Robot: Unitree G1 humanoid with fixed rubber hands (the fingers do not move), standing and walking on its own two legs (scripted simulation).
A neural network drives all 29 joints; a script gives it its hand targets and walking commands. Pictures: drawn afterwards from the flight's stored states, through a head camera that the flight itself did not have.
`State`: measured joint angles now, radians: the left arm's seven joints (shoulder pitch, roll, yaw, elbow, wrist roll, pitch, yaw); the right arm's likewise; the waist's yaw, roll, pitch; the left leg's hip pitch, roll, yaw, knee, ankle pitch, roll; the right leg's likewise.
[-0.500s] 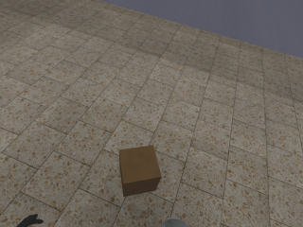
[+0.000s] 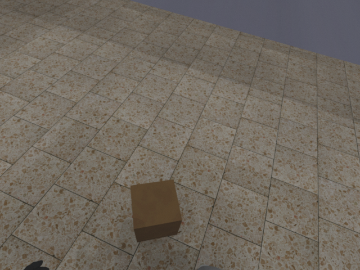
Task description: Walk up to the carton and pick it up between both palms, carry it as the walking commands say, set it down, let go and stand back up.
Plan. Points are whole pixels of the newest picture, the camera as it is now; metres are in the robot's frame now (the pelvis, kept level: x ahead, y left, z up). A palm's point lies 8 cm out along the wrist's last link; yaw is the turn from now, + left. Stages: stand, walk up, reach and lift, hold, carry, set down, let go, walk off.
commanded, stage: walk up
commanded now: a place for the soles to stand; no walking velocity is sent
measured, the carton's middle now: (155, 211) +0.46 +0.07 -0.63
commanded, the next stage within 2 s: none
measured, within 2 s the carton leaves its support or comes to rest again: neither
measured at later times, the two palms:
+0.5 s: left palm out of the picture +0.09 +0.30 -0.09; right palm out of the picture +0.07 -0.37 -0.08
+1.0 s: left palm out of the picture +0.11 +0.31 -0.10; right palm out of the picture +0.09 -0.36 -0.08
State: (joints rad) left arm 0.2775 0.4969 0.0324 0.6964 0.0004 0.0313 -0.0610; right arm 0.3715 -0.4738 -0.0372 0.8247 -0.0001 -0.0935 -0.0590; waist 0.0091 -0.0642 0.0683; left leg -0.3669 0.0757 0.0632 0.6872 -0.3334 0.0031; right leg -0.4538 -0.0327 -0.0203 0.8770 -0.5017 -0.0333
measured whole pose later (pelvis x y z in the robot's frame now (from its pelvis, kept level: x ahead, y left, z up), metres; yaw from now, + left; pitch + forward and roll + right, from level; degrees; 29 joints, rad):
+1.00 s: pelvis +0.02 -0.02 -0.01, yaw +2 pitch +1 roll +1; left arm 0.20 0.47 0.03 0.79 0.00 0.02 -0.04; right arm 0.29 -0.47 -0.04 0.85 0.00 -0.07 -0.04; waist 0.01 -0.05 0.05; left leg -0.37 0.05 0.06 0.73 -0.37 -0.01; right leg -0.38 -0.06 -0.04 0.75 -0.38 -0.01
